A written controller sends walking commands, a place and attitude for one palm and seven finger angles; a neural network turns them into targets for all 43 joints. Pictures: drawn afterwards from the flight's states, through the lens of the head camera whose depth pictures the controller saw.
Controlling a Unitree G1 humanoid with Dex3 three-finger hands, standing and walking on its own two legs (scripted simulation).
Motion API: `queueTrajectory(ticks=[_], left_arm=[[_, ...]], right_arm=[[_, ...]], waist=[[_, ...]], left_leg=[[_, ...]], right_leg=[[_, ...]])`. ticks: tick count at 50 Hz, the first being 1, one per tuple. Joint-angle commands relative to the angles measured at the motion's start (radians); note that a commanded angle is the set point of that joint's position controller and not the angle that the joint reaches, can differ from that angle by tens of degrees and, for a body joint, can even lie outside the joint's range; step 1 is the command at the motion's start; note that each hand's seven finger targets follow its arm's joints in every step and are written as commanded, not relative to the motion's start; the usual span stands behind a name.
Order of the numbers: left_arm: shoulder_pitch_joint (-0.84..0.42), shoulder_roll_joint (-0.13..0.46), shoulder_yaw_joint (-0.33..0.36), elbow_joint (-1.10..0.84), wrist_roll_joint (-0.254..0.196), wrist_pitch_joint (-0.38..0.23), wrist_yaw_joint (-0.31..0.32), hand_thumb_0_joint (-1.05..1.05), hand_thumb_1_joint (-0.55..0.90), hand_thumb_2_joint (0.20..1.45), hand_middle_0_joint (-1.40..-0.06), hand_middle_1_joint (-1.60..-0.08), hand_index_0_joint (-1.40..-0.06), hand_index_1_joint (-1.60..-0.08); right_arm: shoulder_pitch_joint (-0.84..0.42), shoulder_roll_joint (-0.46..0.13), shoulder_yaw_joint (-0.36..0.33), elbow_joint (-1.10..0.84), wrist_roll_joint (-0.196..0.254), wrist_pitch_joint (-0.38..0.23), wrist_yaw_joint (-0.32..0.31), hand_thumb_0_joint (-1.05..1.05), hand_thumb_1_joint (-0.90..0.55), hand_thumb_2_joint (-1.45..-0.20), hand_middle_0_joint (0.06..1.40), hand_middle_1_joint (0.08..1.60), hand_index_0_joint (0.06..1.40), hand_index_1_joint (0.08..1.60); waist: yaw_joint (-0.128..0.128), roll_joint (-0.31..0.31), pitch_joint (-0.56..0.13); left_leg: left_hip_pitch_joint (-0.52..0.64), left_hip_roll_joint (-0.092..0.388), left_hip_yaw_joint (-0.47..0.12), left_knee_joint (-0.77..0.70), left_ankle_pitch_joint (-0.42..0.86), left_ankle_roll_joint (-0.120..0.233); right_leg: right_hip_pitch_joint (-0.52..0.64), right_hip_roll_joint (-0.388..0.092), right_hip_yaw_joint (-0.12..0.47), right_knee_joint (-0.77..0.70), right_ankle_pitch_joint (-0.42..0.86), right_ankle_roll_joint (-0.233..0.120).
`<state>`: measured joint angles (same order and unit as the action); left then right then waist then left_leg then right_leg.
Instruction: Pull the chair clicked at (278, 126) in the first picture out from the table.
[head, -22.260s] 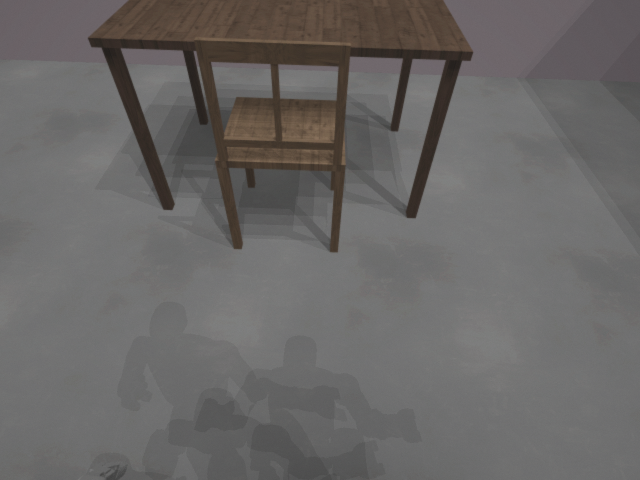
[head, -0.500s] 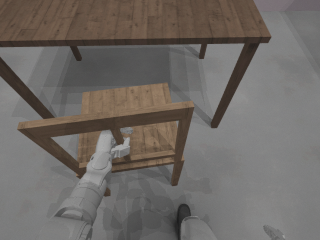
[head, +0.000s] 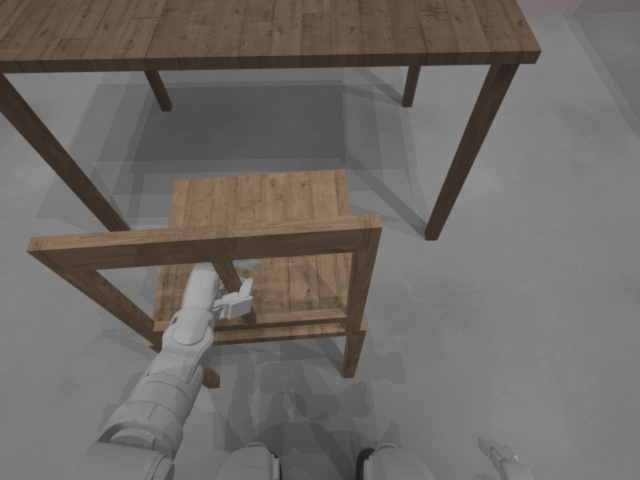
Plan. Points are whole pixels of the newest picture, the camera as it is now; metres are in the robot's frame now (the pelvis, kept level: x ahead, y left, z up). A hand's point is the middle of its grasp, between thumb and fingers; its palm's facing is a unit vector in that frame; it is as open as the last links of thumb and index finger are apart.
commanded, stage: step backward, pulling the chair out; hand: left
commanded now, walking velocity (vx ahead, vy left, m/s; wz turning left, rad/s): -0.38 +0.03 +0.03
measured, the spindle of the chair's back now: (237, 292) +0.37 +0.15 -0.10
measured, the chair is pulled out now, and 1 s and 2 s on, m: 0.27 0.49 0.61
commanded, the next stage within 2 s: stop walking, hand still on the chair in 1.00 s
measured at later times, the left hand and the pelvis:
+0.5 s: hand (237, 363) +0.25 +0.12 -0.06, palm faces -0.01 -0.98 -0.21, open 5.2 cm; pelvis -0.10 -0.01 +0.01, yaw +1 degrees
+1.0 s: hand (225, 474) +0.13 +0.12 -0.05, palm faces +0.01 -0.98 -0.21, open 5.3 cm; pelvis -0.22 -0.02 +0.01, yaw -1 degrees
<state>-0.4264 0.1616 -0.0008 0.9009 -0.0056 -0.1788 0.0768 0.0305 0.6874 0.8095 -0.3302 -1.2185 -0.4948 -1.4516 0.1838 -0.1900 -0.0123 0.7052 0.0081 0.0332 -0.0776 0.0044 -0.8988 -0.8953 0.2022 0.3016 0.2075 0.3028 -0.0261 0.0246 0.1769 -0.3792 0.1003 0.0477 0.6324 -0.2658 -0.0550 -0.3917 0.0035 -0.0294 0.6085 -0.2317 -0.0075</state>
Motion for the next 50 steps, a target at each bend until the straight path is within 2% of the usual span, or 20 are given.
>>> queueTrajectory(ticks=[1,4,7,11,13,15,16,18,20,24,27,31,34,35,38,40,43,46,48,50], left_arm=[[-0.376,0.207,0.036,-0.172,0.044,-0.113,0.026,0.000,0.900,0.900,-0.500,-1.450,-0.500,-1.450],[-0.297,0.232,0.067,-0.099,0.037,-0.099,0.034,0.000,0.900,0.900,-0.500,-1.450,-0.500,-1.450],[-0.246,0.209,0.072,-0.087,0.026,-0.056,0.036,0.000,0.900,0.900,-0.500,-1.450,-0.500,-1.450],[-0.230,0.168,0.025,-0.141,0.005,-0.037,0.025,0.000,0.900,0.900,-0.500,-1.450,-0.500,-1.450],[-0.222,0.145,0.011,-0.174,0.003,-0.034,0.021,0.000,0.900,0.900,-0.500,-1.450,-0.500,-1.450],[-0.325,0.120,-0.011,-0.302,0.011,-0.046,0.012,0.000,0.900,0.900,-0.500,-1.450,-0.500,-1.450],[-0.304,0.126,0.008,-0.290,0.012,-0.043,0.015,0.000,0.900,0.900,-0.500,-1.450,-0.500,-1.450],[-0.293,0.111,0.009,-0.256,0.011,-0.042,0.021,0.000,0.900,0.900,-0.500,-1.450,-0.500,-1.450],[-0.332,0.114,0.003,-0.231,0.027,-0.060,0.021,0.000,0.900,0.900,-0.500,-1.450,-0.500,-1.450],[-0.311,0.226,0.058,-0.131,0.028,-0.074,0.021,0.000,0.900,0.900,-0.500,-1.450,-0.500,-1.450],[-0.231,0.235,0.073,-0.098,0.024,-0.041,0.022,0.000,0.900,0.900,-0.500,-1.450,-0.500,-1.450],[-0.218,0.196,0.045,-0.170,0.006,-0.035,0.018,0.000,0.900,0.900,-0.500,-1.450,-0.500,-1.450],[-0.252,0.148,0.013,-0.262,0.005,-0.047,0.012,0.000,0.900,0.900,-0.500,-1.450,-0.500,-1.450],[-0.293,0.136,0.008,-0.273,0.008,-0.042,0.012,0.000,0.900,0.900,-0.500,-1.450,-0.500,-1.450],[-0.304,0.130,0.019,-0.220,0.011,-0.047,0.021,0.000,0.900,0.900,-0.500,-1.450,-0.500,-1.450],[-0.348,0.132,0.003,-0.197,0.032,-0.068,0.016,0.000,0.900,0.900,-0.500,-1.450,-0.500,-1.450],[-0.335,0.168,0.011,-0.140,0.039,-0.071,0.004,0.000,0.900,0.900,-0.500,-1.450,-0.500,-1.450],[-0.307,0.274,0.078,-0.102,0.014,-0.065,0.018,0.000,0.900,0.900,-0.500,-1.450,-0.500,-1.450],[-0.241,0.270,0.087,-0.065,0.009,-0.041,0.020,0.000,0.900,0.900,-0.500,-1.450,-0.500,-1.450],[-0.243,0.243,0.087,-0.073,0.006,-0.024,0.021,0.000,0.900,0.900,-0.500,-1.450,-0.500,-1.450]], right_arm=[[0.084,-0.166,-0.080,-0.049,0.014,-0.028,-0.029,0.000,-0.900,-0.900,0.200,0.300,0.200,0.300],[0.011,-0.156,-0.063,-0.058,0.025,-0.037,-0.030,0.000,-0.900,-0.900,0.200,0.300,0.200,0.300],[0.021,-0.160,-0.037,-0.051,0.028,-0.045,-0.032,0.000,-0.900,-0.900,0.200,0.300,0.200,0.300],[0.076,-0.187,-0.043,-0.069,0.032,-0.027,-0.045,0.000,-0.900,-0.900,0.200,0.300,0.200,0.300],[0.071,-0.225,-0.069,-0.101,0.026,-0.001,-0.042,0.000,-0.900,-0.900,0.200,0.300,0.200,0.300],[0.011,-0.180,-0.053,-0.150,-0.002,0.011,-0.030,0.000,-0.900,-0.900,0.200,0.300,0.200,0.300],[0.010,-0.174,-0.055,-0.143,-0.005,0.012,-0.023,0.000,-0.900,-0.900,0.200,0.300,0.200,0.300],[0.045,-0.176,-0.061,-0.117,-0.001,0.001,-0.012,0.000,-0.900,-0.900,0.200,0.300,0.200,0.300],[0.086,-0.182,-0.066,-0.096,0.008,-0.009,-0.003,0.000,-0.900,-0.900,0.200,0.300,0.200,0.300],[0.076,-0.191,-0.076,-0.069,0.020,-0.010,-0.035,0.000,-0.900,-0.900,0.200,0.300,0.200,0.300],[0.039,-0.183,-0.047,-0.063,0.022,-0.017,-0.040,0.000,-0.900,-0.900,0.200,0.300,0.200,0.300],[0.060,-0.178,-0.031,-0.080,0.021,-0.017,-0.050,0.000,-0.900,-0.900,0.200,0.300,0.200,0.300],[0.001,-0.194,-0.049,-0.144,-0.003,0.003,-0.035,0.000,-0.900,-0.900,0.200,0.300,0.200,0.300],[-0.022,-0.176,-0.039,-0.149,-0.008,0.002,-0.033,0.000,-0.900,-0.900,0.200,0.300,0.200,0.300],[0.053,-0.184,-0.053,-0.089,-0.002,-0.027,-0.019,0.000,-0.900,-0.900,0.200,0.300,0.200,0.300],[0.077,-0.193,-0.061,-0.063,-0.005,-0.043,-0.011,0.000,-0.900,-0.900,0.200,0.300,0.200,0.300],[0.046,-0.188,-0.056,-0.069,0.005,-0.032,-0.017,0.000,-0.900,-0.900,0.200,0.300,0.200,0.300],[0.030,-0.183,-0.067,-0.072,0.032,-0.034,-0.040,0.000,-0.900,-0.900,0.200,0.300,0.200,0.300],[0.008,-0.179,-0.047,-0.071,0.030,-0.035,-0.044,0.000,-0.900,-0.900,0.200,0.300,0.200,0.300],[0.011,-0.165,-0.023,-0.067,0.030,-0.044,-0.044,0.000,-0.900,-0.900,0.200,0.300,0.200,0.300]], waist=[[-0.053,-0.095,-0.522],[0.007,-0.142,-0.503],[0.004,-0.131,-0.533],[-0.025,-0.134,-0.540],[-0.015,0.060,-0.486],[-0.021,0.300,-0.467],[-0.008,0.308,-0.433],[-0.004,0.194,-0.410],[-0.026,0.083,-0.474],[-0.027,-0.128,-0.537],[0.004,-0.107,-0.516],[-0.025,-0.157,-0.517],[0.004,0.258,-0.419],[0.005,0.284,-0.387],[-0.007,0.152,-0.435],[-0.027,0.172,-0.447],[-0.019,0.119,-0.406],[-0.012,-0.173,-0.476],[0.013,-0.120,-0.465],[0.002,-0.138,-0.477]], left_leg=[[0.191,0.043,0.010,-0.011,0.262,0.025],[0.003,-0.063,-0.073,0.244,-0.270,0.016],[0.017,-0.058,-0.106,0.106,-0.232,0.010],[0.174,-0.008,-0.038,-0.253,0.059,0.030],[0.248,0.140,-0.121,-0.284,0.393,0.099],[0.212,0.223,-0.188,-0.277,0.560,0.138],[0.206,0.250,-0.193,-0.269,0.606,0.156],[0.334,0.259,-0.185,-0.151,0.815,0.166],[0.386,0.189,-0.128,-0.021,0.858,0.098],[0.073,-0.027,-0.031,0.117,-0.102,-0.001],[0.035,-0.046,-0.111,0.121,-0.253,0.011],[0.191,-0.015,-0.047,-0.218,0.045,0.043],[0.047,0.243,-0.259,-0.372,0.123,0.183],[-0.001,0.279,-0.289,-0.367,0.187,0.215],[0.339,0.254,-0.231,-0.143,0.736,0.195],[0.414,0.218,-0.207,-0.107,0.782,0.157],[0.226,0.139,-0.120,-0.081,0.461,0.096],[0.137,-0.042,-0.013,0.092,-0.086,0.021],[0.064,-0.055,-0.089,0.166,-0.195,0.020],[0.085,-0.043,-0.101,0.037,-0.141,0.025]], right_leg=[[0.240,-0.182,0.169,-0.166,0.577,-0.005],[0.269,-0.348,0.294,-0.269,0.555,-0.074],[0.359,-0.328,0.220,-0.210,0.650,-0.121],[0.341,-0.231,0.139,-0.170,0.550,-0.033],[0.226,-0.090,0.068,-0.093,0.369,0.046],[0.155,-0.068,0.040,0.117,0.104,0.012],[0.118,-0.056,0.039,0.152,-0.087,0.002],[0.086,-0.049,0.048,0.032,-0.044,-0.011],[0.204,-0.073,0.056,-0.151,0.327,-0.024],[0.416,-0.307,0.233,-0.182,0.994,-0.108],[0.331,-0.349,0.229,-0.215,0.695,-0.135],[0.239,-0.205,0.109,-0.198,0.351,-0.024],[0.179,-0.020,0.022,0.114,-0.121,0.024],[0.163,-0.020,0.031,0.232,-0.179,0.013],[0.059,-0.027,0.044,0.015,-0.145,0.005],[0.099,-0.022,0.034,-0.139,-0.020,0.003],[0.199,-0.090,0.067,-0.191,0.323,-0.009],[0.190,-0.284,0.242,-0.279,0.384,-0.071],[0.201,-0.339,0.257,-0.258,0.357,-0.137],[0.252,-0.301,0.187,-0.188,0.449,-0.110]])
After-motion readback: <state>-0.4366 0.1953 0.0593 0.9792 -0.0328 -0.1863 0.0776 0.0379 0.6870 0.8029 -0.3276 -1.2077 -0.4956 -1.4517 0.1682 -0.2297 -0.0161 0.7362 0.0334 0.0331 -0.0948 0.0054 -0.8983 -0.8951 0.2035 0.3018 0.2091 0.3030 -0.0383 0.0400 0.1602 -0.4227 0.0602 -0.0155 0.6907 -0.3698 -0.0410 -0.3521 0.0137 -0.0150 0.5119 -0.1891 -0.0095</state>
